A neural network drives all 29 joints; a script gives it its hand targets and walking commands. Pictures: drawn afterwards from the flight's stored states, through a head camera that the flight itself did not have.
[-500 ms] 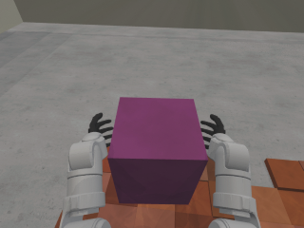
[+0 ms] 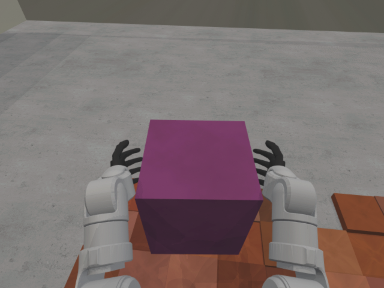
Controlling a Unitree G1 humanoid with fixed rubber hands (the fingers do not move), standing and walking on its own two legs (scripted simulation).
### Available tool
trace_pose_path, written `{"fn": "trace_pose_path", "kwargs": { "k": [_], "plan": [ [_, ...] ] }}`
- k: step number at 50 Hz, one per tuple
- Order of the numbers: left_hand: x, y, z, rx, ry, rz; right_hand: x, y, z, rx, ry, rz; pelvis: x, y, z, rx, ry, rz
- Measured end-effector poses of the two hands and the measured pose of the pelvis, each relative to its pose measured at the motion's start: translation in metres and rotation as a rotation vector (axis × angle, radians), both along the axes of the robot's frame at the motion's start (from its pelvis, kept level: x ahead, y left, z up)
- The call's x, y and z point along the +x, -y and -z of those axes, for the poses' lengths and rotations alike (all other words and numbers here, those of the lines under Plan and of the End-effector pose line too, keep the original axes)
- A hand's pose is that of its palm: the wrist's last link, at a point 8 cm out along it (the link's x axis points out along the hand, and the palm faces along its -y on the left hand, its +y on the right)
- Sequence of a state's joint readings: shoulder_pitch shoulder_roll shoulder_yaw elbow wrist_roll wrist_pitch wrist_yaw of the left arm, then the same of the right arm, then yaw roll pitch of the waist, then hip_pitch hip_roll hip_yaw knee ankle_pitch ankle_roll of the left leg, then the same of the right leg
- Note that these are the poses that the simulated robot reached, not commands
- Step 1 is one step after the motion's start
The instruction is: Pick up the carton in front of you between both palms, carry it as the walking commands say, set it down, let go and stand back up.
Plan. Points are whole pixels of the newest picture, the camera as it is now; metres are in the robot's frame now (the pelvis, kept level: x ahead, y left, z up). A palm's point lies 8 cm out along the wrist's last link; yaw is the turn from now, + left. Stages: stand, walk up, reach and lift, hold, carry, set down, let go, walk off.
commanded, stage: carry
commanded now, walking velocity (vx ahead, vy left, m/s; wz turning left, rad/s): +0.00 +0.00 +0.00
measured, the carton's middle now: (196, 189) +0.34 +0.00 +0.03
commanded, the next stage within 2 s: none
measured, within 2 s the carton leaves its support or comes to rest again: neither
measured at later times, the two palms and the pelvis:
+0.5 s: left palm (129, 183) +0.30 +0.13 +0.11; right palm (287, 185) +0.30 -0.18 +0.10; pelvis -0.02 -0.02 +0.00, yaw +0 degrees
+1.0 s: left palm (145, 185) +0.30 +0.10 +0.11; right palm (304, 179) +0.31 -0.21 +0.11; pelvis -0.03 -0.06 +0.00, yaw +1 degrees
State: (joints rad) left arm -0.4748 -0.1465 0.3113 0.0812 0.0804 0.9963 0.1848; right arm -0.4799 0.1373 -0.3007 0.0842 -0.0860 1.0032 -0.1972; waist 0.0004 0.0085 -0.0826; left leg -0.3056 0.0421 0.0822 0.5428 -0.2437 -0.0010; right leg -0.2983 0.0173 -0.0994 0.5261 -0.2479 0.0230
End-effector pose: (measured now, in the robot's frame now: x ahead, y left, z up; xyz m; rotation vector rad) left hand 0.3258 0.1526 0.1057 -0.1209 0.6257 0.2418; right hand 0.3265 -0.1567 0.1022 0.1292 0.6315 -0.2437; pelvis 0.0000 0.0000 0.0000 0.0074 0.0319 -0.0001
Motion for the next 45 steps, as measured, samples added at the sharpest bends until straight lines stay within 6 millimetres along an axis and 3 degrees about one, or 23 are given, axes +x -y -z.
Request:
{"fn": "trace_pose_path", "kwargs": {
  "k": [22, 45],
  "plan": [
    [-0.017, 0.017, -0.002, 0.011, -0.003, 0.004, -0.019, 0.017, 0.002, 0.01, -0.003, 0.008, -0.019, 0.016, 0.002, 0.01, 0.02, 0.003],
    [-0.032, 0.053, 0.004, -0.005, -0.004, -0.003, -0.029, 0.052, 0.004, 0.017, -0.003, -0.004, -0.033, 0.053, 0.003, 0.031, 0.016, -0.002]
  ]
}}
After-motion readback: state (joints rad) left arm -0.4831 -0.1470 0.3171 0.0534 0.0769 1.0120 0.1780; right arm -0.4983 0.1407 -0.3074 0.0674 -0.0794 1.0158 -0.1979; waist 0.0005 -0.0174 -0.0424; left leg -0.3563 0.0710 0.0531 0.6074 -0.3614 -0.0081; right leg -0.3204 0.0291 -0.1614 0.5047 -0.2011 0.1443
